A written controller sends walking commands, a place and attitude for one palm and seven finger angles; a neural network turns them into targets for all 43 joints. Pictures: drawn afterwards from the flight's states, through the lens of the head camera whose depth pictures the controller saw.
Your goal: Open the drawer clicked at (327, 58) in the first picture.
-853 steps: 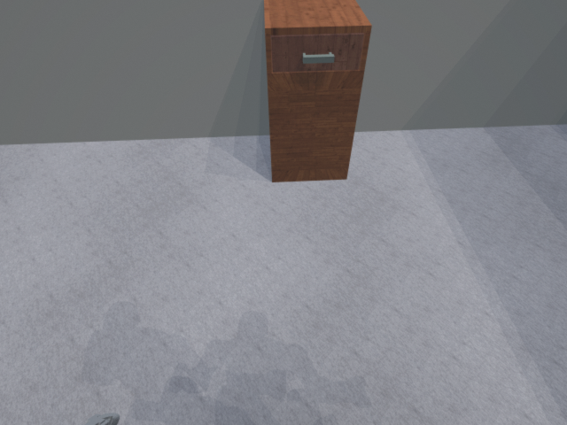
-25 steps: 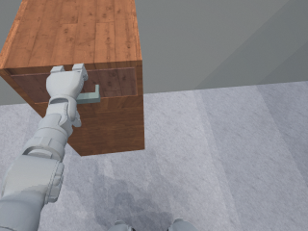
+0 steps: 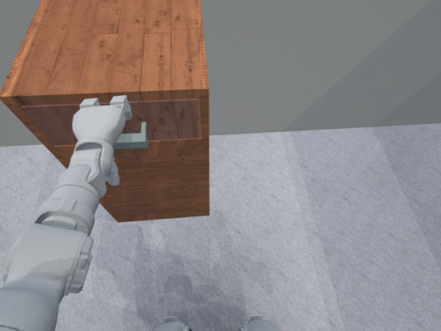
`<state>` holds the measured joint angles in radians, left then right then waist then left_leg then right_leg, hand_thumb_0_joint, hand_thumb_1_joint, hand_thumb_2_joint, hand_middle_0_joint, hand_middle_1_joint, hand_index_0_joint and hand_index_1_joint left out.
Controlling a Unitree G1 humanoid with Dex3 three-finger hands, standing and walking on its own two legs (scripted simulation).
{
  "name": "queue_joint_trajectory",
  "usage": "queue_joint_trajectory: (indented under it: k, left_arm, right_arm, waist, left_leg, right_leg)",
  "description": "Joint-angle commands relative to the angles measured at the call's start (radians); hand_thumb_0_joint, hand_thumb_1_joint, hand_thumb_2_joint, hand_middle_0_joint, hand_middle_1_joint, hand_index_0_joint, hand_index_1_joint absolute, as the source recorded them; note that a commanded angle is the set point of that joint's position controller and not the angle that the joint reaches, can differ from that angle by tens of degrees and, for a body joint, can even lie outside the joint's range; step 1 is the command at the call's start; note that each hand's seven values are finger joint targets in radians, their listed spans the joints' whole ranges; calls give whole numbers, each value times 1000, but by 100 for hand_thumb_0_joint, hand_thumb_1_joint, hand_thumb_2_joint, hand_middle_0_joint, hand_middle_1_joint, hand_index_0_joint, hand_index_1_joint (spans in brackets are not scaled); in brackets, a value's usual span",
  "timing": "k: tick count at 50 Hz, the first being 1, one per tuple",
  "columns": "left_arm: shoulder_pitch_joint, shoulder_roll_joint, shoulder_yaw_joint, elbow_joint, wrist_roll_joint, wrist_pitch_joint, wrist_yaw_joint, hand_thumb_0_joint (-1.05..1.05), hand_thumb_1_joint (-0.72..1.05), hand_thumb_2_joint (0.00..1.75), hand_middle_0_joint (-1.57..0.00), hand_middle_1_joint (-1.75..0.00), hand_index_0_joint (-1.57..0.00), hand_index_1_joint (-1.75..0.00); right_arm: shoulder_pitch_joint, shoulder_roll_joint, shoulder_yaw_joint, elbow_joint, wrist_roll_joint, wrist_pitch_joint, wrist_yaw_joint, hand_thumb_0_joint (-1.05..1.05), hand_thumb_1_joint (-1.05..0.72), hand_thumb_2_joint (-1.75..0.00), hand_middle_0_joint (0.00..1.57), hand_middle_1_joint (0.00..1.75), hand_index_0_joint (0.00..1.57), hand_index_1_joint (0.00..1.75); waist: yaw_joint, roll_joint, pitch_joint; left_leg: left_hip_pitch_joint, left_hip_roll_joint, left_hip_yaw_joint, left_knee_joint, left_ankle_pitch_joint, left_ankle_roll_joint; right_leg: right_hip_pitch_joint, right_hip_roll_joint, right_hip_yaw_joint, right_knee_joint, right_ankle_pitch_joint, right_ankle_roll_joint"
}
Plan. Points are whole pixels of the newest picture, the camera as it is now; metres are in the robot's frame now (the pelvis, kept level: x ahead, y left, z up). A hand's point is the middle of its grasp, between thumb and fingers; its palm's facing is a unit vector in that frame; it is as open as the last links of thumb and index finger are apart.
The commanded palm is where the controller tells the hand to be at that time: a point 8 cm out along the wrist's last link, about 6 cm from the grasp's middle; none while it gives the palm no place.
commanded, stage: lower the fingers behind the handle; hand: left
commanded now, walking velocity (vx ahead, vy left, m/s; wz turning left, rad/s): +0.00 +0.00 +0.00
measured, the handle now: (119, 134) +0.54 +0.19 -0.05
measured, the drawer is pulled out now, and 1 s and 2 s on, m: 0.00 0.00 0.00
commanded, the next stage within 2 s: close the thumb around the handle in 1.48 s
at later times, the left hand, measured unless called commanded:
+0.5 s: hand (118, 151) +0.48 +0.18 -0.03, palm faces -0.08 -0.03 -1.00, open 13.9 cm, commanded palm +0.47 +0.18 +0.02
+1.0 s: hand (120, 160) +0.48 +0.19 -0.06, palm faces -0.07 -0.03 -1.00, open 13.9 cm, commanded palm +0.47 +0.18 -0.01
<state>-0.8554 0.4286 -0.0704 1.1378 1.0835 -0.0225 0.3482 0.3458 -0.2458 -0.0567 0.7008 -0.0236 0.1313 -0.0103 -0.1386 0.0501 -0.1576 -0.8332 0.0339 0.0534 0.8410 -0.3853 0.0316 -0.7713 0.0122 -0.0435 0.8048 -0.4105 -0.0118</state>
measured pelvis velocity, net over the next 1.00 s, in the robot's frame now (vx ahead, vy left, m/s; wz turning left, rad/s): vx -0.02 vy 0.00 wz -0.01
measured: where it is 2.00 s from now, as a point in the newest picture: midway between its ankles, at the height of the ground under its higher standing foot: outside the picture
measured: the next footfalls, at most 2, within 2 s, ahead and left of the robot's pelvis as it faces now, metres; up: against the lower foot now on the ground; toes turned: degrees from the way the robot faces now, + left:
none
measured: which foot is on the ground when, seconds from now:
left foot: down 0.00-1.00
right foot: down 0.00-1.00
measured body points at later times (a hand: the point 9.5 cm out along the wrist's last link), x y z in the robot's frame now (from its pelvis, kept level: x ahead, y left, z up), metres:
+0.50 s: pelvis -0.01 +0.00 -0.02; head +0.11 -0.01 +0.42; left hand +0.48 +0.18 +0.03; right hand -0.02 -0.27 -0.15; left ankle +0.00 +0.10 -0.70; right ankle -0.03 -0.12 -0.70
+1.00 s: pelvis -0.02 +0.00 -0.04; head +0.12 +0.01 +0.39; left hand +0.48 +0.19 -0.01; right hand -0.03 -0.27 -0.17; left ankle +0.00 +0.10 -0.70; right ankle -0.03 -0.12 -0.70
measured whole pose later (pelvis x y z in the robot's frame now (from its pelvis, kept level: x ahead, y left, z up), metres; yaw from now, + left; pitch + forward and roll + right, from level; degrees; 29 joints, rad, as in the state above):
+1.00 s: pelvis -0.02 +0.00 -0.04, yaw -1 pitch +28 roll -3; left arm -0.87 0.44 -0.03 1.18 1.13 -0.03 0.45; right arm 0.34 -0.24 -0.05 0.73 -0.05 0.10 0.00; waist -0.16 0.07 -0.20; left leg -1.11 0.05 0.04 1.08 -0.45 0.04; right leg -1.04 0.02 -0.05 1.04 -0.48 -0.01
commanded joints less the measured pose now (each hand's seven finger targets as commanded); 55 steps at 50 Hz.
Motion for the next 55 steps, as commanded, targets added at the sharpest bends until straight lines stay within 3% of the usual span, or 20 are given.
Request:
queue_joint_trajectory:
  k: [1,3,4,5,11,13,14,18,19,25,29,30,33,35,40,42,44,52,53,55]
  left_arm:
    - [-385,219,62,-183,17,-42,31,0,-50,30,-30,-120,-30,-120]
    - [-381,205,57,-184,19,-52,44,0,-50,30,-30,-120,-30,-120]
    - [-368,237,90,-200,24,-57,54,0,-50,30,-30,-120,-30,-120]
    - [-365,244,96,-202,29,-55,66,0,-50,30,-30,-120,-30,-120]
    - [-387,197,81,-223,32,-28,124,0,-50,30,-30,-120,-30,-120]
    - [-415,231,99,-210,37,-13,134,0,-50,30,-30,-120,-30,-120]
    - [-405,192,69,-195,35,-2,134,0,-50,30,-30,-120,-30,-120]
    - [-430,223,87,-203,32,3,126,0,-50,30,-30,-120,-30,-120]
    - [-404,232,95,-192,32,2,122,0,-50,30,-30,-120,-30,-120]
    - [-387,221,75,-141,36,-6,108,0,-50,30,-30,-120,-30,-120]
    - [-393,221,74,-135,39,-21,108,0,-50,30,-30,-120,-30,-120]
    - [-410,241,85,-150,44,-26,110,0,-50,30,-30,-120,-30,-120]
    - [-406,215,75,-167,47,-35,121,0,-50,30,-30,-120,-30,-120]
    - [-415,194,59,-129,47,-21,131,0,-50,30,-30,-120,-30,-120]
    - [-442,268,109,-171,55,-18,144,0,-50,30,-30,-120,-30,-120]
    - [-444,219,82,-175,51,-17,144,0,-50,30,-30,-120,-30,-120]
    - [-416,213,76,-146,48,-8,145,0,-50,30,-30,-120,-30,-120]
    - [-417,258,105,-135,46,-11,135,0,-50,30,-30,-120,-30,-120]
    - [-408,227,78,-116,50,-8,134,0,-50,30,-30,-120,-30,-120]
    - [-407,233,87,-129,51,-9,136,0,-50,30,-30,-120,-30,-120]
  right_arm:
    - [170,-162,-61,-31,-6,-12,-19,0,-90,-90,20,30,20,30]
    - [172,-161,-63,-30,-9,-14,-15,0,-90,-90,20,30,20,30]
    - [174,-162,-64,-29,-12,-14,-13,0,-90,-90,20,30,20,30]
    - [172,-163,-64,-31,-14,-13,-11,0,-90,-90,20,30,20,30]
    - [173,-162,-75,-16,-22,-12,4,0,-90,-90,20,30,20,30]
    - [174,-167,-73,-6,-22,-10,2,0,-90,-90,20,30,20,30]
    - [171,-164,-74,-7,-22,-10,2,0,-90,-90,20,30,20,30]
    - [171,-166,-70,-4,-21,-12,-2,0,-90,-90,20,30,20,30]
    - [168,-166,-68,-4,-21,-12,-2,0,-90,-90,20,30,20,30]
    - [163,-165,-58,-10,-19,-19,-9,0,-90,-90,20,30,20,30]
    - [162,-164,-58,-14,-19,-28,-11,0,-90,-90,20,30,20,30]
    - [163,-166,-57,-13,-21,-29,-13,0,-90,-90,20,30,20,30]
    - [168,-162,-62,-15,-23,-34,-9,0,-90,-90,20,30,20,30]
    - [165,-162,-60,-8,-24,-35,-8,0,-90,-90,20,30,20,30]
    - [170,-170,-59,-7,-29,-36,-8,0,-90,-90,20,30,20,30]
    - [170,-163,-62,-3,-32,-38,-3,0,-90,-90,20,30,20,30]
    - [165,-167,-59,-4,-30,-37,-2,0,-90,-90,20,30,20,30]
    - [171,-171,-51,1,-34,-40,-3,0,-90,-90,20,30,20,30]
    - [171,-168,-51,-1,-32,-40,-3,0,-90,-90,20,30,20,30]
    - [172,-171,-52,-4,-32,-40,0,0,-90,-90,20,30,20,30]
  waist:
    - [-21,17,-416]
    - [-25,20,-421]
    - [-7,33,-443]
    - [-7,38,-458]
    - [-14,51,-491]
    - [-26,23,-488]
    - [-33,26,-481]
    - [-30,42,-503]
    - [-21,39,-498]
    - [-34,13,-437]
    - [-40,13,-442]
    - [-40,31,-453]
    - [-37,56,-505]
    - [-57,29,-451]
    - [-37,74,-540]
    - [-48,78,-542]
    - [-49,68,-508]
    - [-45,57,-520]
    - [-53,71,-499]
    - [-46,69,-512]
  left_leg:
    - [335,-39,-41,-6,448,17]
    - [325,-38,-42,6,447,17]
    - [322,-38,-43,14,461,15]
    - [323,-37,-44,21,471,14]
    - [332,-32,-49,46,484,9]
    - [308,-33,-52,50,468,12]
    - [307,-36,-49,49,451,13]
    - [310,-35,-49,54,443,13]
    - [302,-36,-49,54,439,13]
    - [224,-37,-47,71,373,18]
    - [199,-36,-46,94,337,21]
    - [200,-34,-50,99,346,19]
    - [224,-32,-59,120,374,16]
    - [188,-30,-57,129,342,18]
    - [203,-29,-65,152,367,15]
    - [223,-25,-72,159,387,13]
    - [194,-25,-70,160,354,13]
    - [142,-24,-74,187,341,16]
    - [141,-23,-74,189,336,15]
    - [144,-21,-76,194,327,14]
  right_leg:
    - [116,50,21,-56,426,-19]
    - [99,50,20,-45,423,-18]
    - [103,51,19,-31,430,-21]
    - [97,52,19,-23,435,-22]
    - [69,56,13,-4,433,-21]
    - [70,53,16,0,433,-18]
    - [64,54,15,-6,421,-18]
    - [65,52,18,1,416,-17]
    - [68,52,17,4,412,-19]
    - [28,51,19,18,370,-17]
    - [-6,49,22,32,335,-16]
    - [-17,49,21,42,337,-17]
    - [-40,51,15,66,338,-20]
    - [-73,52,13,64,311,-17]
    - [-73,53,12,95,321,-20]
    - [-93,55,5,100,321,-21]
    - [-107,55,5,97,298,-20]
    - [-120,54,3,133,293,-21]
    - [-144,55,2,132,282,-21]
    - [-156,56,-2,137,262,-22]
